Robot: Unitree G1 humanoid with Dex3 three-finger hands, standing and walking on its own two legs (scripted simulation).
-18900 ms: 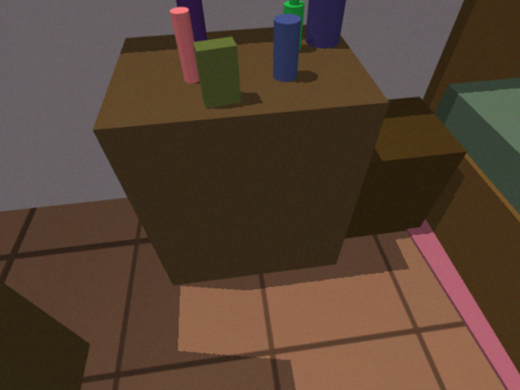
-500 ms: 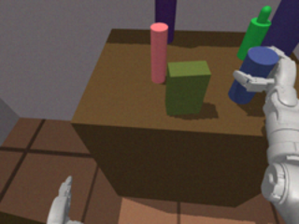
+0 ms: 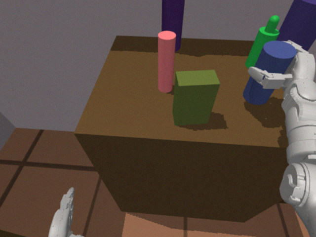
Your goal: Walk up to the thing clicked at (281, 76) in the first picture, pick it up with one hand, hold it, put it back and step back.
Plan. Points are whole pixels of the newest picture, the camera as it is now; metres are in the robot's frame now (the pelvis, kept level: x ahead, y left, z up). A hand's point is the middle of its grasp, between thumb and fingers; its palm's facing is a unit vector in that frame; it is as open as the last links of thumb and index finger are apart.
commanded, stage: settle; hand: right
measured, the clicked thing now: (265, 75) +0.48 -0.21 +0.17
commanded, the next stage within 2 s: lift in 0.54 s
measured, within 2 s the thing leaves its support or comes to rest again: neither
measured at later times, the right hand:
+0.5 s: hand (274, 55) +0.48 -0.20 +0.22, palm faces +0.22 +0.98 -0.01, open 9.3 cm
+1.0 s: hand (281, 41) +0.47 -0.20 +0.26, palm faces +0.20 +0.98 -0.01, open 9.3 cm
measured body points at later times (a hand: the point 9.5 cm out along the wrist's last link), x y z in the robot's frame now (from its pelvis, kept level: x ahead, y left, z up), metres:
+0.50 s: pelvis +0.00 +0.00 +0.00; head +0.03 +0.01 +0.45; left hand +0.15 +0.26 -0.06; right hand +0.47 -0.26 +0.23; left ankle +0.01 +0.14 -0.72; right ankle -0.01 -0.13 -0.72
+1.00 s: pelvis +0.01 +0.00 +0.01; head +0.02 +0.02 +0.46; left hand +0.16 +0.27 -0.06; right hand +0.45 -0.25 +0.26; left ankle +0.01 +0.14 -0.72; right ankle -0.01 -0.13 -0.72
